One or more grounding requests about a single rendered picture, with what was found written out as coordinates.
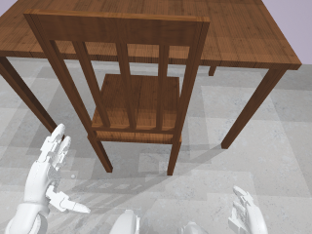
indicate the left robot forearm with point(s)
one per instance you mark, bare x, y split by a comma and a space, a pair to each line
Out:
30, 218

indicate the robot thigh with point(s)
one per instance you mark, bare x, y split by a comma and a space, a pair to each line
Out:
193, 229
126, 223

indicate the right robot hand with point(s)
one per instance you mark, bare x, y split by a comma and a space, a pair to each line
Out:
251, 220

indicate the left robot hand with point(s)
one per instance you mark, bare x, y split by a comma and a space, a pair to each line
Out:
38, 187

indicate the chair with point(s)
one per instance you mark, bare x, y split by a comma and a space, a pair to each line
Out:
129, 108

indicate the table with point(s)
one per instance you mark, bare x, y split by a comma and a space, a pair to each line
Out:
242, 33

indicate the right robot thigh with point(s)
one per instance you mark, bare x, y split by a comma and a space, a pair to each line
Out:
193, 229

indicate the left robot thigh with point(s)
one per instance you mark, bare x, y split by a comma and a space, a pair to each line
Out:
126, 223

